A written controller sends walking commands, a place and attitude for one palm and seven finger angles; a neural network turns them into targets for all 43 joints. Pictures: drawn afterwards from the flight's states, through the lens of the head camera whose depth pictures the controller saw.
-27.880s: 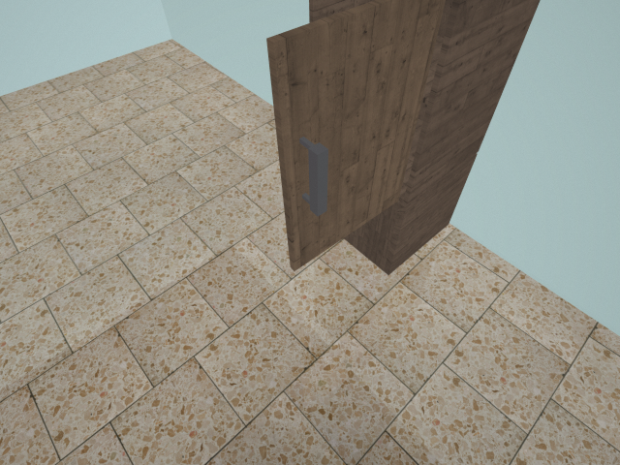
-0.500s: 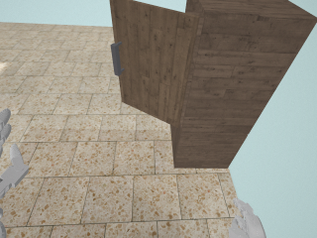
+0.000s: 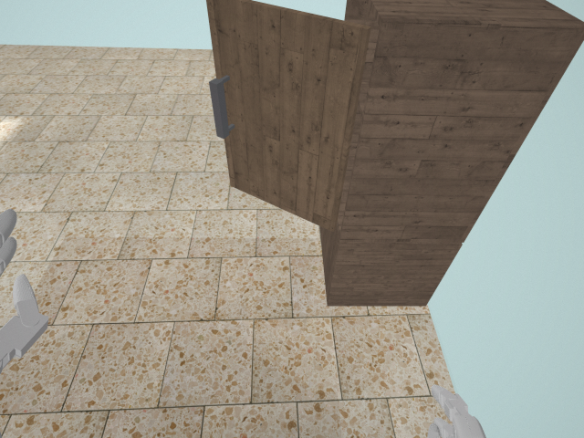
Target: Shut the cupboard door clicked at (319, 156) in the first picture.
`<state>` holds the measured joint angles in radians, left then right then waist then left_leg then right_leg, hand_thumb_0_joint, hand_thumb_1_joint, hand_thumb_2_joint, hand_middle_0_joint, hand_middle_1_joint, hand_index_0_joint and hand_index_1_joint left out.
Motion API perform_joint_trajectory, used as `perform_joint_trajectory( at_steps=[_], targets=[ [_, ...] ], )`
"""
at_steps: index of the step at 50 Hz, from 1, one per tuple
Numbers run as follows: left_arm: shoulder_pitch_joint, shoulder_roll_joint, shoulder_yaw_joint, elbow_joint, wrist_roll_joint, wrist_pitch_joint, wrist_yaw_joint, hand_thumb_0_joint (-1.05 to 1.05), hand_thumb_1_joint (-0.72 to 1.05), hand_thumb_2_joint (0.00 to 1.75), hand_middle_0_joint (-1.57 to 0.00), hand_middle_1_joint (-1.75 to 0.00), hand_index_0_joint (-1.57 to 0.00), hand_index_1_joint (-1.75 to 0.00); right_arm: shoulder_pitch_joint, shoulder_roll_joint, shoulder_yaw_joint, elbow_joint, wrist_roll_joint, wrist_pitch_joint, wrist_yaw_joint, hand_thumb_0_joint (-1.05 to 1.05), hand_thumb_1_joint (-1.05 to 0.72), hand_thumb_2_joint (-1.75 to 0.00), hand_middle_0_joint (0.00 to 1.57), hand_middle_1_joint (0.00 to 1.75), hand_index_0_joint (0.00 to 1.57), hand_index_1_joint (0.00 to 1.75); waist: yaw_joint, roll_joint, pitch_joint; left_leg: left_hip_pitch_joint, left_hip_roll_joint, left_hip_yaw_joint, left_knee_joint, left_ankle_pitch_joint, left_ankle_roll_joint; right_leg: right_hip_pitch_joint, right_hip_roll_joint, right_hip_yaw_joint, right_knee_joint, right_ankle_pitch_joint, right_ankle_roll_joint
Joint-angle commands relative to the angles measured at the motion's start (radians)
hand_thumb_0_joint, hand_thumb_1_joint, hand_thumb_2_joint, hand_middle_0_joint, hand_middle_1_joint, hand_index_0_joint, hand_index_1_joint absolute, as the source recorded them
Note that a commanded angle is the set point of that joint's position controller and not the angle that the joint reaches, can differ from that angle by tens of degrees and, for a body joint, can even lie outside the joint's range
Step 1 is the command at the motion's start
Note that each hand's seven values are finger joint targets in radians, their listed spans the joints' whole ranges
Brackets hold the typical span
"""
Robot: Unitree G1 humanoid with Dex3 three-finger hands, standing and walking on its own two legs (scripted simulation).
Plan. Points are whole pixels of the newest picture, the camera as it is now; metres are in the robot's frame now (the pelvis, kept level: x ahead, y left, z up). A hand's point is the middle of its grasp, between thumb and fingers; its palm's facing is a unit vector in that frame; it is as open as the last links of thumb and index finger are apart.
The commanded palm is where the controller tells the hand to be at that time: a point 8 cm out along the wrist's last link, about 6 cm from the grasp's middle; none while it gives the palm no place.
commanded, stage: let the arm hang, fingers relaxed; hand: left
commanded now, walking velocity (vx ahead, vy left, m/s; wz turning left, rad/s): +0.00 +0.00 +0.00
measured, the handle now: (224, 106) +0.93 +0.24 -0.02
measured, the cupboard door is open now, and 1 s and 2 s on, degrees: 58 58 58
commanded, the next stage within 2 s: look to check the result in 1.10 s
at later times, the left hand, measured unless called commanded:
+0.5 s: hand out of the picture -0.05 +0.19 -0.18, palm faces +0.03 -0.98 -0.20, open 7.2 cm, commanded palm none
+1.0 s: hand out of the picture +0.02 +0.17 -0.17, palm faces +0.01 -0.98 -0.20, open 7.4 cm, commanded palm none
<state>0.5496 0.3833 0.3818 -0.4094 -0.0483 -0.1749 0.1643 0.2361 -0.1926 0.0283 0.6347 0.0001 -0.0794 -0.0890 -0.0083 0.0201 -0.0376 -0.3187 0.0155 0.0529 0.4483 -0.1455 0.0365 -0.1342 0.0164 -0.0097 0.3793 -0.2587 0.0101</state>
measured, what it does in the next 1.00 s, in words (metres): stands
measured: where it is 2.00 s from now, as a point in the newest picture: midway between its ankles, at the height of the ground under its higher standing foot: outside the picture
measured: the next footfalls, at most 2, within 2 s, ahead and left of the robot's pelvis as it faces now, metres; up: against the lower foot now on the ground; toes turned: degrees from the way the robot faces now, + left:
none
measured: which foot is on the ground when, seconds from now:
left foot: down 0.00-1.00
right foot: down 0.00-1.00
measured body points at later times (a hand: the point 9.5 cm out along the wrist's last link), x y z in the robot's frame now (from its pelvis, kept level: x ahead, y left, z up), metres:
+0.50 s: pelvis -0.02 +0.00 +0.00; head +0.01 +0.01 +0.44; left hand -0.05 +0.24 -0.16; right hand -0.02 -0.26 -0.15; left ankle +0.06 +0.09 -0.74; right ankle -0.04 -0.13 -0.74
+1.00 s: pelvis +0.00 -0.01 +0.00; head +0.00 -0.01 +0.45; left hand +0.02 +0.22 -0.16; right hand +0.03 -0.26 -0.15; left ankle +0.06 +0.09 -0.74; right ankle -0.04 -0.13 -0.74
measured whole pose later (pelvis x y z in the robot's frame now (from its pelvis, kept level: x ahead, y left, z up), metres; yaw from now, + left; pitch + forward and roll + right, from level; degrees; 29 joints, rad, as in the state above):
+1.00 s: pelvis +0.00 -0.01 +0.00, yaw +0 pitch -1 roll +0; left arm 0.25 0.18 0.00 1.11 0.01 -0.01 0.02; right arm 0.22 -0.20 -0.01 1.11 -0.02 0.01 -0.02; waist -0.01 0.00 0.01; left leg -0.25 0.01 0.06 0.40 -0.13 0.02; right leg -0.10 0.01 -0.01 0.40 -0.28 -0.01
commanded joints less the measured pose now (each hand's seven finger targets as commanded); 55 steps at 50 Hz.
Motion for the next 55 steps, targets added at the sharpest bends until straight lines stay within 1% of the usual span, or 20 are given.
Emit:
perform_joint_trajectory(
  at_steps=[1,2,3,5,6,9,10,11,13,15,16,17,19,24,30,35,36,40,51,55],
  targets=[
    [-0.115,-0.008,-0.284,0.558,0.059,0.166,-0.144,0.00,0.90,0.90,-0.20,-0.30,-0.20,-0.30,-0.113,-0.274,-0.095,0.062,0.015,-0.049,0.089,0.00,-0.90,-0.90,0.20,0.30,0.20,0.30,-0.013,0.032,-0.042,0.104,0.109,-0.081,0.066,0.191,-0.033,-0.187,-0.120,0.062,0.013,0.107,-0.049],
    [-0.127,-0.006,-0.289,0.540,0.057,0.188,-0.149,0.00,0.90,0.90,-0.20,-0.30,-0.20,-0.30,-0.089,-0.273,-0.094,0.039,0.012,-0.028,0.087,0.00,-0.90,-0.90,0.20,0.30,0.20,0.30,-0.014,0.055,-0.022,0.110,0.114,-0.088,0.063,0.147,-0.029,-0.215,-0.107,0.045,0.024,0.020,-0.052],
    [-0.146,-0.015,-0.292,0.579,0.063,0.183,-0.152,0.00,0.90,0.90,-0.20,-0.30,-0.20,-0.30,-0.082,-0.270,-0.089,0.056,0.000,-0.016,0.089,0.00,-0.90,-0.90,0.20,0.30,0.20,0.30,-0.006,0.034,-0.035,0.064,0.130,-0.115,0.047,0.103,-0.011,-0.213,-0.085,0.025,0.078,-0.053,-0.055],
    [-0.182,0.009,-0.299,0.682,0.072,0.176,-0.157,0.00,0.90,0.90,-0.20,-0.30,-0.20,-0.30,-0.097,-0.268,-0.069,0.066,-0.008,0.020,0.091,0.00,-0.90,-0.90,0.20,0.30,0.20,0.30,0.004,-0.090,0.005,-0.001,0.124,-0.155,0.016,0.020,0.010,-0.183,-0.066,0.028,0.093,-0.090,-0.057],
    [-0.195,0.008,-0.308,0.741,0.075,0.174,-0.159,0.00,0.90,0.90,-0.20,-0.30,-0.20,-0.30,-0.097,-0.258,-0.064,0.077,-0.014,0.029,0.091,0.00,-0.90,-0.90,0.20,0.30,0.20,0.30,0.004,-0.154,0.006,0.007,0.116,-0.161,0.012,0.007,0.007,-0.189,-0.069,0.047,0.080,-0.097,-0.062],
    [-0.240,0.004,-0.328,0.906,0.075,0.180,-0.152,0.00,0.90,0.90,-0.20,-0.30,-0.20,-0.30,-0.072,-0.215,-0.050,0.112,-0.025,0.062,0.091,0.00,-0.90,-0.90,0.20,0.30,0.20,0.30,-0.008,-0.234,0.027,0.047,0.071,-0.142,0.054,-0.031,0.005,-0.246,-0.120,0.114,0.019,-0.126,-0.082],
    [-0.256,0.002,-0.335,0.958,0.076,0.183,-0.148,0.00,0.90,0.90,-0.20,-0.30,-0.20,-0.30,-0.058,-0.203,-0.048,0.131,-0.028,0.072,0.090,0.00,-0.90,-0.90,0.20,0.30,0.20,0.30,-0.016,-0.229,0.023,0.074,0.054,-0.130,0.068,-0.032,-0.002,-0.261,-0.134,0.132,-0.002,-0.135,-0.089],
    [-0.262,0.006,-0.339,1.000,0.074,0.185,-0.146,0.00,0.90,0.90,-0.20,-0.30,-0.20,-0.30,-0.049,-0.201,-0.047,0.144,-0.029,0.078,0.090,0.00,-0.90,-0.90,0.20,0.30,0.20,0.30,-0.018,-0.181,0.023,0.102,0.047,-0.123,0.073,-0.017,-0.008,-0.270,-0.139,0.134,-0.007,-0.134,-0.092],
    [-0.264,-0.012,-0.348,1.087,0.070,0.188,-0.144,0.00,0.90,0.90,-0.20,-0.30,-0.20,-0.30,-0.037,-0.174,-0.042,0.183,-0.029,0.084,0.087,0.00,-0.90,-0.90,0.20,0.30,0.20,0.30,-0.021,-0.034,0.031,0.102,0.057,-0.133,0.029,-0.034,-0.010,-0.257,-0.122,0.122,0.006,-0.137,-0.083],
    [-0.223,-0.028,-0.349,1.172,0.067,0.189,-0.143,0.00,0.90,0.90,-0.20,-0.30,-0.20,-0.30,-0.030,-0.172,-0.042,0.219,-0.029,0.083,0.081,0.00,-0.90,-0.90,0.20,0.30,0.20,0.30,-0.003,0.126,0.026,0.049,0.081,-0.169,-0.060,-0.102,-0.003,-0.170,-0.083,0.088,0.044,-0.105,-0.065],
    [-0.199,-0.024,-0.345,1.211,0.068,0.189,-0.143,0.00,0.90,0.90,-0.20,-0.30,-0.20,-0.30,-0.032,-0.183,-0.046,0.233,-0.026,0.084,0.078,0.00,-0.90,-0.90,0.20,0.30,0.20,0.30,0.011,0.149,0.031,0.030,0.087,-0.182,-0.081,-0.125,0.001,-0.135,-0.074,0.074,0.046,-0.087,-0.062],
    [-0.174,-0.050,-0.332,1.243,0.069,0.188,-0.142,0.00,0.90,0.90,-0.20,-0.30,-0.20,-0.30,-0.027,-0.170,-0.052,0.244,-0.030,0.084,0.073,0.00,-0.90,-0.90,0.20,0.30,0.20,0.30,0.017,0.210,0.013,0.017,0.097,-0.190,-0.111,-0.173,0.006,-0.101,-0.070,0.059,0.048,-0.075,-0.064],
    [-0.149,-0.044,-0.338,1.305,0.066,0.187,-0.146,0.00,0.90,0.90,-0.20,-0.30,-0.20,-0.30,-0.014,-0.169,-0.055,0.273,-0.025,0.086,0.069,0.00,-0.90,-0.90,0.20,0.30,0.20,0.30,0.024,0.232,-0.002,0.008,0.098,-0.197,-0.139,-0.219,0.008,-0.056,-0.065,0.044,0.046,-0.050,-0.065],
    [-0.170,-0.046,-0.341,1.401,0.065,0.172,-0.147,0.00,0.90,0.90,-0.20,-0.30,-0.20,-0.30,0.043,-0.176,-0.071,0.337,-0.017,0.083,0.059,0.00,-0.90,-0.90,0.20,0.30,0.20,0.30,0.005,0.062,0.022,0.078,0.095,-0.180,-0.110,-0.165,0.005,-0.095,-0.086,0.073,-0.027,-0.047,-0.077],
    [-0.186,-0.052,-0.347,1.470,0.065,0.166,-0.140,0.00,0.90,0.90,-0.20,-0.30,-0.20,-0.30,0.061,-0.176,-0.076,0.391,-0.014,0.085,0.057,0.00,-0.90,-0.90,0.20,0.30,0.20,0.30,-0.008,-0.067,0.091,0.123,0.095,-0.157,-0.102,-0.133,0.003,-0.166,-0.102,0.091,-0.080,-0.101,-0.076],
    [-0.184,-0.055,-0.351,1.496,0.066,0.168,-0.137,0.00,0.90,0.90,-0.20,-0.30,-0.20,-0.30,0.047,-0.163,-0.071,0.419,-0.015,0.085,0.060,0.00,-0.90,-0.90,0.20,0.30,0.20,0.30,-0.002,-0.090,0.133,0.126,0.092,-0.141,-0.115,-0.122,0.002,-0.186,-0.106,0.095,-0.093,-0.117,-0.069],
    [-0.183,-0.049,-0.351,1.496,0.065,0.166,-0.136,0.00,0.90,0.90,-0.20,-0.30,-0.20,-0.30,0.051,-0.162,-0.071,0.422,-0.013,0.084,0.060,0.00,-0.90,-0.90,0.20,0.30,0.20,0.30,-0.001,-0.094,0.116,0.137,0.091,-0.136,-0.108,-0.094,0.002,-0.175,-0.107,0.096,-0.093,-0.103,-0.070],
    [-0.199,-0.056,-0.354,1.501,0.065,0.167,-0.135,0.00,0.90,0.90,-0.20,-0.30,-0.20,-0.30,0.029,-0.145,-0.065,0.436,-0.016,0.082,0.061,0.00,-0.90,-0.90,0.20,0.30,0.20,0.30,0.001,-0.054,0.139,0.133,0.090,-0.132,-0.123,-0.081,-0.002,-0.172,-0.108,0.094,-0.090,-0.072,-0.064],
    [-0.226,-0.065,-0.350,1.499,0.062,0.158,-0.132,0.00,0.90,0.90,-0.20,-0.30,-0.20,-0.30,0.019,-0.126,-0.056,0.447,-0.014,0.070,0.056,0.00,-0.90,-0.90,0.20,0.30,0.20,0.30,0.007,-0.008,0.071,0.165,0.091,-0.117,-0.099,0.095,-0.010,-0.069,-0.113,0.086,-0.088,0.086,-0.057],
    [-0.229,-0.079,-0.354,1.506,0.060,0.161,-0.132,0.00,0.90,0.90,-0.20,-0.30,-0.20,-0.30,0.023,-0.114,-0.051,0.453,-0.016,0.072,0.054,0.00,-0.90,-0.90,0.20,0.30,0.20,0.30,0.004,0.007,0.085,0.162,0.088,-0.114,-0.104,0.085,-0.014,-0.063,-0.114,0.086,-0.097,0.082,-0.056]
  ],
)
